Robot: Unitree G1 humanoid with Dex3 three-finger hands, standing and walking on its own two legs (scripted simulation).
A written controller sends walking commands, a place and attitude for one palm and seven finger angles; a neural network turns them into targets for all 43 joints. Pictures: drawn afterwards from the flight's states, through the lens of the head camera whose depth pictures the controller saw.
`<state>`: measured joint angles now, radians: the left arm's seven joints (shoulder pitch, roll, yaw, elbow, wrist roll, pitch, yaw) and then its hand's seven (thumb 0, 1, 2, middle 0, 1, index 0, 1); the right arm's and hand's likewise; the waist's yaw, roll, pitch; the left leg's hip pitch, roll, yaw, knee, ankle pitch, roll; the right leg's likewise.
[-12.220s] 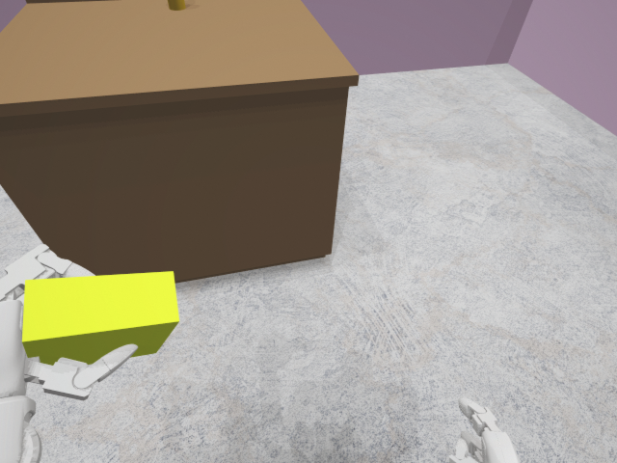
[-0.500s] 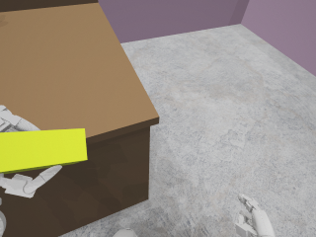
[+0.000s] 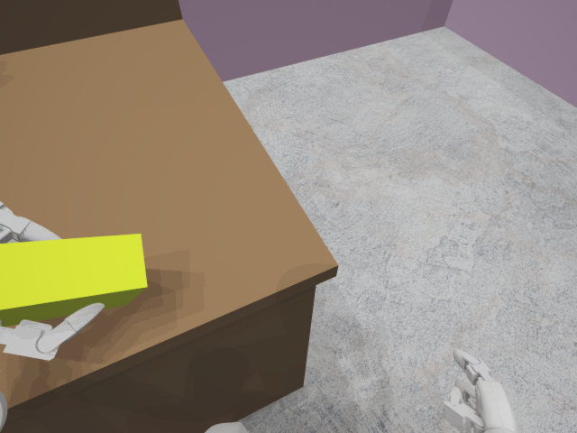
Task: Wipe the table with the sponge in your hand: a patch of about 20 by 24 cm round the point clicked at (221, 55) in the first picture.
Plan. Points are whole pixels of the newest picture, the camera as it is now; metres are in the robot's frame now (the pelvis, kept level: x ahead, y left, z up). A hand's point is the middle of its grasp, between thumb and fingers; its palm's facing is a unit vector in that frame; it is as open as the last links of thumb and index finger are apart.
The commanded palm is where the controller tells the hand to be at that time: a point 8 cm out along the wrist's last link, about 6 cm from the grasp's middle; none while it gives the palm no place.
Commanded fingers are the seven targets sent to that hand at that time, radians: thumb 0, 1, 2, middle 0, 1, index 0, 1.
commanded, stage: come to a stop and stand still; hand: left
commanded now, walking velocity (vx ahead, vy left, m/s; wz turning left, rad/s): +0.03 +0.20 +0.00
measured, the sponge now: (90, 279) +0.23 +0.21 +0.16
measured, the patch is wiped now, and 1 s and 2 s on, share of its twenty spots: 0.00 0.05 0.05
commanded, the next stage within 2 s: look again from close up in 1.52 s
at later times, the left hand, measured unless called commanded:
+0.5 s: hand (32, 247) +0.25 +0.27 +0.18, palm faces +0.34 -0.85 -0.40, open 9.5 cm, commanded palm +0.19 +0.31 +0.20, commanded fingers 0.00 0.10 1.30 -1.20 -1.60 -1.20 -1.60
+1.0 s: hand (7, 261) +0.24 +0.29 +0.18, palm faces +0.44 -0.82 -0.36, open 9.5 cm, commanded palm +0.17 +0.31 +0.20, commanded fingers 0.00 0.10 1.30 -1.20 -1.60 -1.20 -1.60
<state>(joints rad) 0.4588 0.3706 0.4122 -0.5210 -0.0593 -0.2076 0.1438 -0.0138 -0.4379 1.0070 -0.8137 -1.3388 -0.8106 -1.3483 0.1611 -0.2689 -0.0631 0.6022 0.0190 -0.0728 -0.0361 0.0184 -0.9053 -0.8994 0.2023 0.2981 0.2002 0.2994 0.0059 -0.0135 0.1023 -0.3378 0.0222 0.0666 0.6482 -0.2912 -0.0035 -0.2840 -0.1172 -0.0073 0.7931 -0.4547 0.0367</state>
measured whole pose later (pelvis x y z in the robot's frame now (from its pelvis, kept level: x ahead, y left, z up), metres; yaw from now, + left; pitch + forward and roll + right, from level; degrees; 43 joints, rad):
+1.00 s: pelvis +0.02 +0.02 +0.02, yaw +3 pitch +2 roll +0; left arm 0.38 0.41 0.34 -0.38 -0.11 -0.28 0.14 -0.01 -0.44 1.01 -0.81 -1.34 -0.81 -1.35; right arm 0.29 -0.28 -0.01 0.64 0.02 -0.18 0.00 0.02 -0.91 -0.90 0.20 0.30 0.20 0.30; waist 0.05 -0.01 0.03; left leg -0.32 -0.01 0.00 0.55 -0.28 0.01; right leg -0.31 0.03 -0.13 0.52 -0.26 -0.08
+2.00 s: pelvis +0.01 +0.07 +0.03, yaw +1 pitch -1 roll -1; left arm 0.46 0.36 0.34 -0.49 -0.07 -0.15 0.13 -0.01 -0.43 1.01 -0.80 -1.35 -0.80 -1.36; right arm 0.19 -0.21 0.01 0.59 0.01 -0.10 -0.05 0.02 -0.90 -0.90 0.20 0.30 0.20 0.30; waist 0.01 0.00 0.07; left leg -0.20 -0.05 0.04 0.43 -0.22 0.08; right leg -0.19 0.00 -0.08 0.37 -0.17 -0.01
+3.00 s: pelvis -0.06 +0.07 +0.02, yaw +2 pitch -3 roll +0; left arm 0.47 0.36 0.35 -0.49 -0.06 -0.14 0.14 -0.01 -0.43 1.02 -0.80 -1.36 -0.80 -1.37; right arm 0.24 -0.20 0.00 0.63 0.02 -0.11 -0.06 0.02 -0.90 -0.90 0.20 0.30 0.20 0.30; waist 0.01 -0.03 0.05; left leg -0.14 -0.01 0.02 0.50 -0.32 0.02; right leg -0.30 -0.03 -0.07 0.44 -0.11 0.00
